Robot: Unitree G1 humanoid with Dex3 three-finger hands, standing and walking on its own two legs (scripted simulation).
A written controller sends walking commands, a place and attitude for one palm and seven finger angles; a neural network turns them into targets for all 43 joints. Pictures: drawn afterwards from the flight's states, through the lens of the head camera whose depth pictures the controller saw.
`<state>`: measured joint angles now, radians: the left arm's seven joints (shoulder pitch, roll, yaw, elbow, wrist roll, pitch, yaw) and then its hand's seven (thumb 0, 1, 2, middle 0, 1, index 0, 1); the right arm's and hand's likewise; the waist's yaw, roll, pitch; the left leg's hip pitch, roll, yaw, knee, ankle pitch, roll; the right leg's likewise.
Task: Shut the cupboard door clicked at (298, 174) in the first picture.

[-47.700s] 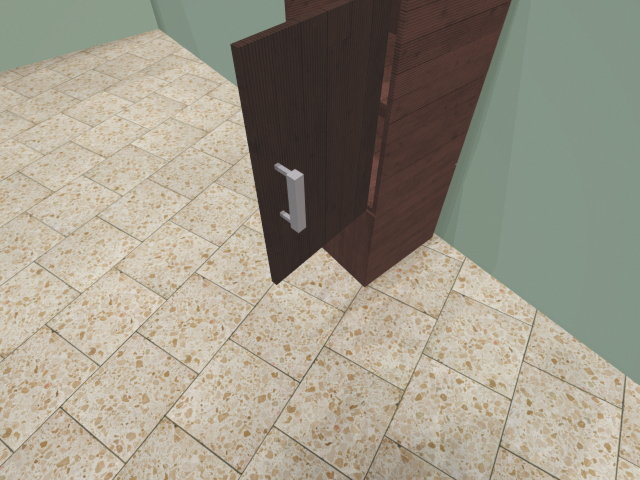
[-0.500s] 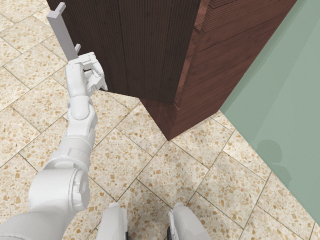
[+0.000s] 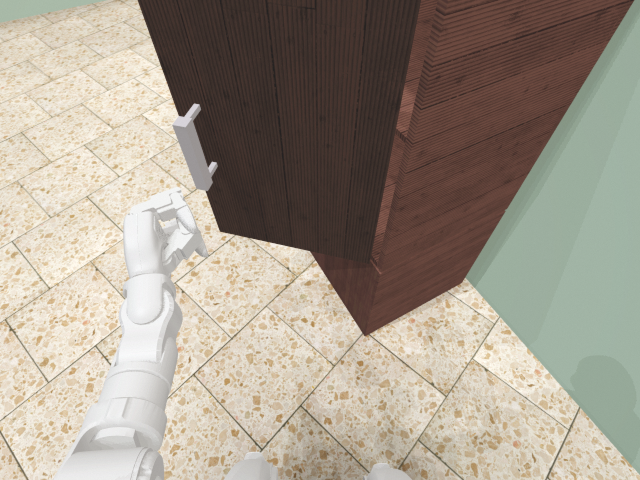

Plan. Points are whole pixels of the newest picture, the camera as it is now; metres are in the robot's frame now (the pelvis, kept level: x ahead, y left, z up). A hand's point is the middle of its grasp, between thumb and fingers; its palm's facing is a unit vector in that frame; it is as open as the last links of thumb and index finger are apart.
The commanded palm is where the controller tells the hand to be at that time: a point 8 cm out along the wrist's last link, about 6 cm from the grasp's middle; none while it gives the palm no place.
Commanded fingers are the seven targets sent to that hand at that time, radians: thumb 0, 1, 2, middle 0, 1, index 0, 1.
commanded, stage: draw the hand back to the body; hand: left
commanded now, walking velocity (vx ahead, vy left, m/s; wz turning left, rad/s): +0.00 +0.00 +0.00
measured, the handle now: (199, 148) +0.64 +0.21 +0.01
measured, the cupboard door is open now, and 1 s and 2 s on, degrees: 47 47 47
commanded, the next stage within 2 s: step back with the hand held close in 1.26 s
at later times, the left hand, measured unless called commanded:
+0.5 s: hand (76, 285) +0.29 +0.22 +0.15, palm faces +0.26 -0.92 -0.29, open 3.5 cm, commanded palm +0.24 +0.27 +0.17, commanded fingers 0.00 0.90 0.90 -0.69 -0.84 -0.69 -0.84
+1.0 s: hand out of the picture +0.21 +0.28 +0.23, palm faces +0.52 -0.72 -0.46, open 6.9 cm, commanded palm +0.16 +0.31 +0.24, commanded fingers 0.00 0.90 0.90 -0.20 -0.30 -0.20 -0.30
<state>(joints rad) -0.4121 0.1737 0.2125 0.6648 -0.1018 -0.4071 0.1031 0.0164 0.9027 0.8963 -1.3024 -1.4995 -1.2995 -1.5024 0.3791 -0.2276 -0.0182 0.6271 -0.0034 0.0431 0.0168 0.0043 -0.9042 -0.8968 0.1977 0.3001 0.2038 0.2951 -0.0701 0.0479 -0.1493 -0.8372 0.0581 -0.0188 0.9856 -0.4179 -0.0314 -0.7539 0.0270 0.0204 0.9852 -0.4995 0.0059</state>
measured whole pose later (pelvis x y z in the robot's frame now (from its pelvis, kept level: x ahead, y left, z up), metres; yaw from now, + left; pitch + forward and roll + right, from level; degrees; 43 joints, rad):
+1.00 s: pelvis +0.03 +0.00 +0.06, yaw +2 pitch -2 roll +0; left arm 0.47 0.36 0.38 -0.37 -0.06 -0.08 0.10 0.01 0.90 0.90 -0.30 -0.40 -0.30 -0.41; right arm 0.20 -0.23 0.02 0.62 0.02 -0.08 -0.08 0.01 -0.90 -0.90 0.20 0.30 0.20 0.30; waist 0.08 0.09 -0.02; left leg -0.17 0.02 -0.02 0.46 -0.25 -0.02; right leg -0.07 -0.02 0.00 0.44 -0.32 0.01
